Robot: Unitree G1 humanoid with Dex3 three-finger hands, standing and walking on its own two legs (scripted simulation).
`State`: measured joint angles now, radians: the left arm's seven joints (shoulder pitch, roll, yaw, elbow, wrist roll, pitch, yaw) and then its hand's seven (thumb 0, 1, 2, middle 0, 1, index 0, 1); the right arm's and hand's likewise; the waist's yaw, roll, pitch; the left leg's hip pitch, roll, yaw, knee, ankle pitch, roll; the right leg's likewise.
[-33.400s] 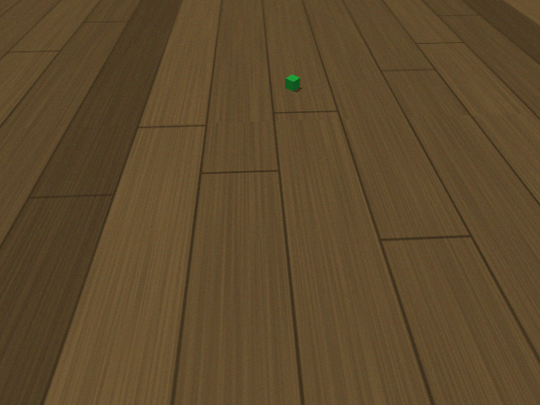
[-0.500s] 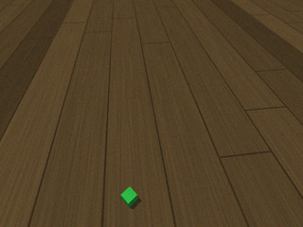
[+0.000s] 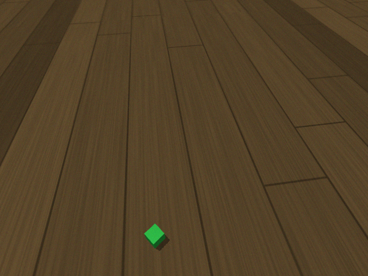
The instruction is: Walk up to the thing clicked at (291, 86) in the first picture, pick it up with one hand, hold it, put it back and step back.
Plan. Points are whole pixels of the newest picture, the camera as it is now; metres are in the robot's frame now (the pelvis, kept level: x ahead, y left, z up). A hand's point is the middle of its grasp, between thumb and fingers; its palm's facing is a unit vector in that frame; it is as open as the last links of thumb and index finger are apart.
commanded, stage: stand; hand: left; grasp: from above
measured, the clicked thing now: (155, 235) +0.43 +0.19 -0.74
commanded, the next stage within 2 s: step back in 1.30 s
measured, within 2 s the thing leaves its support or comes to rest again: neither
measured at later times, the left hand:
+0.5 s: hand out of the picture +0.09 +0.24 -0.16, palm faces +0.02 -0.94 -0.33, open 7.4 cm
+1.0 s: hand out of the picture +0.09 +0.24 -0.15, palm faces +0.00 -0.94 -0.34, open 7.4 cm
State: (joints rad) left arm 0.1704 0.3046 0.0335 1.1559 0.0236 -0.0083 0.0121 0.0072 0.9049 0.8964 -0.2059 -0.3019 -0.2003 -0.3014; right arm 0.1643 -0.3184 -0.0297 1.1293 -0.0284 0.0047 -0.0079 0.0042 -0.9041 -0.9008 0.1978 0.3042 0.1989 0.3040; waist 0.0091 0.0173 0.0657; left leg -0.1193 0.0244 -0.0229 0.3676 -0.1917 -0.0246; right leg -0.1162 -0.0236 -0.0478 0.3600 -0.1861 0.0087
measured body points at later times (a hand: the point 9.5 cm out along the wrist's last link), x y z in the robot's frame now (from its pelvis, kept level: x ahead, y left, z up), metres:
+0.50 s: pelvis +0.01 +0.00 +0.00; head +0.02 -0.01 +0.45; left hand +0.09 +0.29 -0.13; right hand +0.08 -0.30 -0.14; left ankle +0.01 +0.14 -0.75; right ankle +0.01 -0.12 -0.75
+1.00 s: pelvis +0.01 -0.01 +0.00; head +0.01 -0.01 +0.45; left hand +0.09 +0.29 -0.13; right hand +0.08 -0.30 -0.14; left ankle +0.01 +0.14 -0.75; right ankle +0.01 -0.12 -0.75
